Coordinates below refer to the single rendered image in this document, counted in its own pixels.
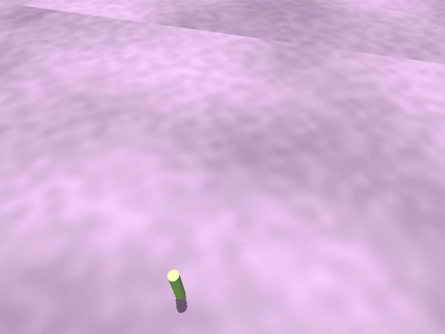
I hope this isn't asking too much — can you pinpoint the can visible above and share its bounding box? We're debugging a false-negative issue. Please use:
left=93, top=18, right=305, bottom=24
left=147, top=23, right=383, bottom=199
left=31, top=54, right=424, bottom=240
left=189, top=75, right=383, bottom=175
left=168, top=270, right=186, bottom=299

